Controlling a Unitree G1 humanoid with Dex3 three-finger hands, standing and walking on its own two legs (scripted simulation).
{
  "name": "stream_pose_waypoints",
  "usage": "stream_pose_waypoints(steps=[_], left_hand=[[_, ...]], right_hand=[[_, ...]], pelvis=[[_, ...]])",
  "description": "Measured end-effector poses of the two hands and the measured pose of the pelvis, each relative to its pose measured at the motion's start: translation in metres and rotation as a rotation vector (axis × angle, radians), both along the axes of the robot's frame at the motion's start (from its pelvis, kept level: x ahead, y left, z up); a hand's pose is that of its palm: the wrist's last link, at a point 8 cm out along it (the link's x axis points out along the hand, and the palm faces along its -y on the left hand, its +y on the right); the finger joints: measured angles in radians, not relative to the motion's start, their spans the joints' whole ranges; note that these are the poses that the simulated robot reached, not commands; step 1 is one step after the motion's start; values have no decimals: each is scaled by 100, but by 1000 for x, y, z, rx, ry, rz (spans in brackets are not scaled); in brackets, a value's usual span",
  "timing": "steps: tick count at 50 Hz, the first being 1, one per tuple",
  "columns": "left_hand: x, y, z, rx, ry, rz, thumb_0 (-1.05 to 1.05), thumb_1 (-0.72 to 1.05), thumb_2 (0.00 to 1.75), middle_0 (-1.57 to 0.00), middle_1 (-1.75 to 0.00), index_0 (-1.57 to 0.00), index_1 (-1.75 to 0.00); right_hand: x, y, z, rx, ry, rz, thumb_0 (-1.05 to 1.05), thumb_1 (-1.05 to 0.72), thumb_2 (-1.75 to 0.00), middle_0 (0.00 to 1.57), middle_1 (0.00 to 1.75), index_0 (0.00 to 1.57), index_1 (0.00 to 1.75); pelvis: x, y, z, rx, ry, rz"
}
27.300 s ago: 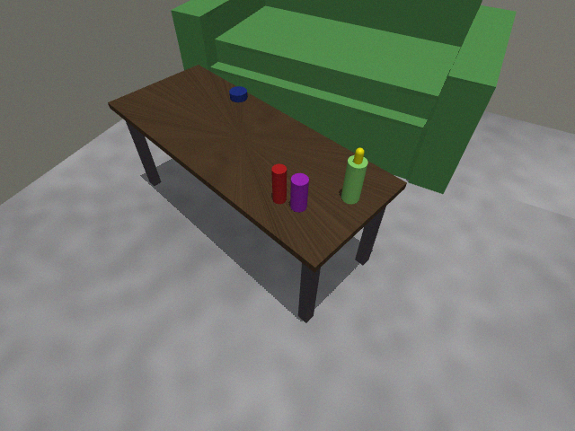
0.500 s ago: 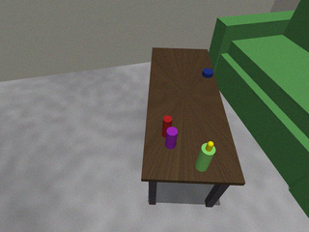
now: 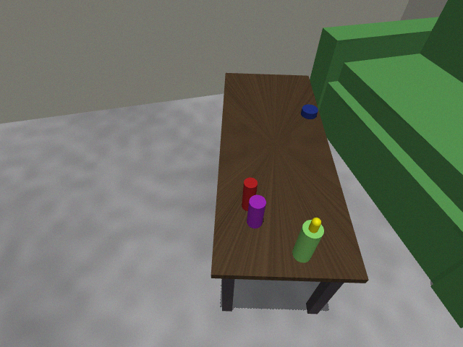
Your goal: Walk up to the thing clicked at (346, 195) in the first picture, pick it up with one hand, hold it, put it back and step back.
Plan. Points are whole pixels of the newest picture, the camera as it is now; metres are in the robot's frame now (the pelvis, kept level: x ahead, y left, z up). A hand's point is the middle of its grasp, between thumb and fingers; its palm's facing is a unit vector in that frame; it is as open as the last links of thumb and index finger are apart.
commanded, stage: stand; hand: right
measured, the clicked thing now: (308, 238) +0.44 -0.22 -0.24
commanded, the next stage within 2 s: step back in 0.80 s
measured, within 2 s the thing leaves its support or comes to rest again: neither
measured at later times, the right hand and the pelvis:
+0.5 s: hand out of the picture +0.08 -0.25 -0.16, palm faces -0.01 +0.94 -0.35, open 7.4 cm; pelvis +0.01 +0.00 +0.00, yaw +0 degrees
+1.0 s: hand out of the picture +0.06 -0.28 -0.17, palm faces +0.00 +0.93 -0.36, open 7.4 cm; pelvis -0.03 -0.02 -0.02, yaw -1 degrees
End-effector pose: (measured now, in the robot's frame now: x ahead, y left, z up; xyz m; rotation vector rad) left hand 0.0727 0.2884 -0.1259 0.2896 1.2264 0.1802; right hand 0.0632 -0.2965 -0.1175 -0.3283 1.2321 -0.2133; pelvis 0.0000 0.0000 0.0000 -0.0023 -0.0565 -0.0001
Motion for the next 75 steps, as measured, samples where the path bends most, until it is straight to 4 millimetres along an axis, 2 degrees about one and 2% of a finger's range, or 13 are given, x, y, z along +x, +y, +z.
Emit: stream_pose_waypoints(steps=[18, 29, 41, 45, 49, 54, 59, 62, 68, 71, 75], left_hand=[[-2, 7, 1, 12, 31, 6, 1, 91, 90, -21, -30, -21, -30], [2, 7, 2, 10, -2, 4, 1, 91, 90, -21, -30, -21, -30], [-9, 9, 2, 12, 16, 8, 1, 91, 90, -21, -30, -21, -30], [-13, 15, -1, 39, 18, 12, 1, 91, 90, -21, -30, -21, -30], [-22, 15, -2, 82, 33, 1, 1, 91, 90, -21, -30, -21, -30], [-44, 0, 0, 129, 46, 7, 0, 91, 90, -21, -30, -20, -30], [-64, -19, 14, 131, 62, -3, 1, 91, 90, -21, -30, -21, -30], [-64, -26, 18, 129, 38, -7, 1, 91, 90, -21, -30, -21, -30], [-57, -34, 17, 112, -96, 7, 1, 90, 90, -21, -30, -21, -30], [-65, -34, 11, 92, -136, 14, 1, 90, 90, -21, -30, -21, -30], [-87, -27, -1, 61, -149, 15, 0, 90, 90, -21, -30, -21, -30]], right_hand=[[4, 4, -2, 6, 23, -7, 1, -90, -90, 21, 30, 20, 30], [11, 5, 1, 6, -13, 0, 1, -90, -90, 21, 30, 20, 30], [1, 2, -1, 10, 5, -9, 1, -90, -90, 21, 30, 20, 30], [-4, -5, -5, 8, 16, -22, 1, -90, -90, 21, 30, 20, 30], [-8, -21, -12, 1, 13, -21, 1, -90, -90, 21, 30, 20, 30], [-4, -50, -31, 2, -15, -22, 1, -90, -90, 21, 30, 20, 30], [-7, -54, -32, 19, -28, -3, 1, -90, -90, 20, 30, 20, 30], [-20, -53, -31, 29, -13, 19, 1, -90, -90, 20, 30, 20, 30], [-54, -53, -35, 1, 51, 68, 1, -90, -90, 21, 30, 20, 30], [-67, -50, -32, -13, 54, 87, 1, -90, -90, 21, 30, 20, 30], [-85, -44, -24, -35, 32, 105, 1, -90, -90, 21, 30, 20, 30]], pelvis=[[8, 4, 1, 1, 9, 0], [6, 4, 1, 1, 0, 2], [0, 4, 0, 2, 7, 1], [-13, -1, -6, 13, 16, -4], [-26, -14, -13, 20, 21, -9], [-39, -33, -26, 16, 29, -21], [-55, -41, -17, 42, 37, -30], [-64, -45, -13, 44, 57, -19], [-86, -47, -17, 22, 55, 20], [-102, -45, -20, 16, 39, 40], [-126, -37, -24, 7, 23, 62]])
